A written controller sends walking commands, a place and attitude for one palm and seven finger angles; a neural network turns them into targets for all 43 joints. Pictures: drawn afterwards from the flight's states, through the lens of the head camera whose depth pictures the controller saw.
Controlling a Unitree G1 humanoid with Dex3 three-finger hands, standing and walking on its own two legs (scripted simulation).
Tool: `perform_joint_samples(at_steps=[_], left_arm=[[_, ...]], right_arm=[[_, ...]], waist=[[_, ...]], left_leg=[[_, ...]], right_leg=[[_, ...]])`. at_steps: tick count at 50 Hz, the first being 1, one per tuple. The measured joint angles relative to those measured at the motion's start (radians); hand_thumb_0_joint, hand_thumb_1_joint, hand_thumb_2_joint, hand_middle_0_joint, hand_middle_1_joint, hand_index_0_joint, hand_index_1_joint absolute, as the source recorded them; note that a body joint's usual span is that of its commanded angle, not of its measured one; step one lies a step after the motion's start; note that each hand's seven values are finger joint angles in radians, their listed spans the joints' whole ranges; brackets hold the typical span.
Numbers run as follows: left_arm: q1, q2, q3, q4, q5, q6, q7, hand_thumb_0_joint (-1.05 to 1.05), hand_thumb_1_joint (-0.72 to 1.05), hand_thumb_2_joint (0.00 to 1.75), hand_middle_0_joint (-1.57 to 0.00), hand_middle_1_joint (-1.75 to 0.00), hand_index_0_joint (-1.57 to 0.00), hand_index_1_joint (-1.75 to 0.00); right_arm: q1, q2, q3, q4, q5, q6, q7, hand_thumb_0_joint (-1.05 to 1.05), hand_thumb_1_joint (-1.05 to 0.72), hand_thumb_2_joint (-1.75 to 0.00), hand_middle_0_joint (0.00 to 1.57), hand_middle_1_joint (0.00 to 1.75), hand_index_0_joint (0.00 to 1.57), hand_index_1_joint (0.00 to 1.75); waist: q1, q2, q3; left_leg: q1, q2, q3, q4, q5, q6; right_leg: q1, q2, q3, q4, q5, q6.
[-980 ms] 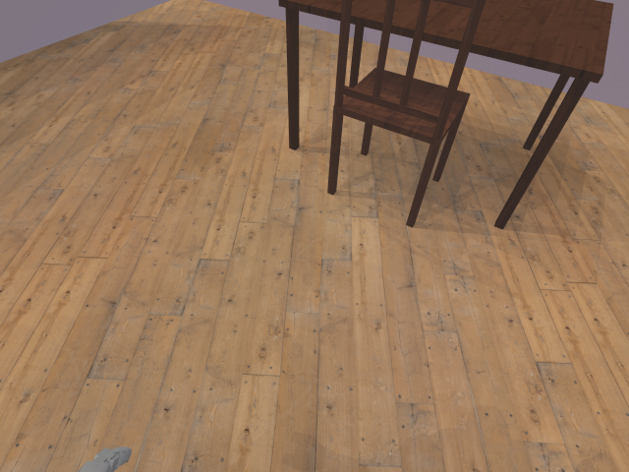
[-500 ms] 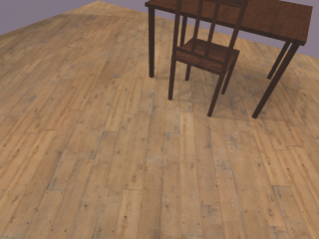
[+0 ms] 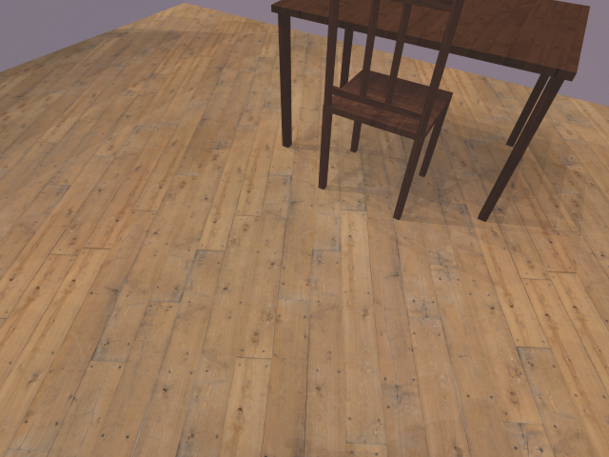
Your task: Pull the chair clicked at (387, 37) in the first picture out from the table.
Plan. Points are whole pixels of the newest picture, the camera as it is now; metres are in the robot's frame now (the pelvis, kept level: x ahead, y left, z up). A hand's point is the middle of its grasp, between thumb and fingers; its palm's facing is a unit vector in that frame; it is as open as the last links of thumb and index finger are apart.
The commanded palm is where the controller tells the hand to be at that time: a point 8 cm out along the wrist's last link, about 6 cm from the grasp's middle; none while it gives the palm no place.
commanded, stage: look at it before walking up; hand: left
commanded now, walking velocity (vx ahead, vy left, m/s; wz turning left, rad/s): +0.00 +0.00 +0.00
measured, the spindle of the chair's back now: (369, 50) +1.41 -0.16 -0.06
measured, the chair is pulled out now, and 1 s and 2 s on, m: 0.00 0.00 0.00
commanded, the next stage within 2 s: walk to a spot facing it in 0.56 s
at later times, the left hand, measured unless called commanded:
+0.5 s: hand out of the picture +0.08 +0.24 -0.16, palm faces -0.03 -0.95 -0.32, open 7.4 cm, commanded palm none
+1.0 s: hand out of the picture +0.05 +0.21 -0.20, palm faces +0.00 -0.99 -0.16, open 7.4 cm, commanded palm none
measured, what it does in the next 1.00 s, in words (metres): shifts its weight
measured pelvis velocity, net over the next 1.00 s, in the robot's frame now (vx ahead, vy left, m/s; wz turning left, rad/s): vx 0.07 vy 0.02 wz -0.03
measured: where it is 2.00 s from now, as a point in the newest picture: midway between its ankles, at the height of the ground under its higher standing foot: (315, 389)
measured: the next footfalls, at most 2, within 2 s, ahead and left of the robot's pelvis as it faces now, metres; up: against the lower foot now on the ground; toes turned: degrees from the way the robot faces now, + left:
right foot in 1.34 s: +0.35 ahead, -0.13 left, +0.00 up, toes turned -12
left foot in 1.72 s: +0.48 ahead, +0.10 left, +0.00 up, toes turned +9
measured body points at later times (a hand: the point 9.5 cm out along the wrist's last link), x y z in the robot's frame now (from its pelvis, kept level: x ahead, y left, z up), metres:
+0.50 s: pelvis +0.01 +0.00 +0.00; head +0.02 +0.00 +0.45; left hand +0.08 +0.29 -0.13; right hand +0.08 -0.30 -0.13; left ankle +0.01 +0.13 -0.74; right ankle +0.01 -0.12 -0.74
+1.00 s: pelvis +0.07 +0.02 -0.02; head +0.07 +0.04 +0.43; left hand +0.05 +0.26 -0.18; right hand +0.06 -0.23 -0.16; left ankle +0.01 +0.13 -0.74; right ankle +0.01 -0.11 -0.74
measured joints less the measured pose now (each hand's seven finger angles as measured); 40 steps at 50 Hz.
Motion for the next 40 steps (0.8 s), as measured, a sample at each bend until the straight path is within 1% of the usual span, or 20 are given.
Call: perform_joint_samples(at_steps=[34,37,40], left_arm=[[0.0,0.002,0.001,0.009,0.001,-0.006,0.003,0.0,0.9,0.9,-0.2,-0.3,-0.2,-0.3],[0.01,-0.008,0.002,0.008,0.001,-0.001,0.01,0.0,0.9,0.9,-0.2,-0.3,-0.2,-0.3],[0.046,-0.03,0.003,0.007,0.007,0.009,0.004,0.0,0.9,0.9,-0.2,-0.3,-0.2,-0.3]], right_arm=[[-0.026,0.003,0.001,0.001,0.002,-0.001,-0.003,0.0,-0.9,-0.9,0.21,0.3,0.2,0.3],[-0.018,0.011,0.003,0.001,-0.003,0.003,-0.006,0.0,-0.9,-0.9,0.21,0.3,0.2,0.3],[0.017,0.033,0.004,0.001,-0.01,0.011,-0.002,0.0,-0.9,-0.9,0.21,0.3,0.2,0.3]], waist=[[0.006,-0.004,0.001],[0.007,-0.004,-0.011],[0.01,-0.003,-0.036]], left_leg=[[0.023,0.011,0.003,-0.022,-0.007,-0.007],[0.018,0.012,0.005,-0.008,-0.017,-0.008],[0.005,0.015,0.01,0.043,-0.065,-0.004]], right_leg=[[0.023,0.01,0.002,-0.026,-0.002,-0.006],[0.018,0.011,0.004,-0.016,-0.01,-0.005],[0.01,0.015,0.009,0.021,-0.044,-0.007]])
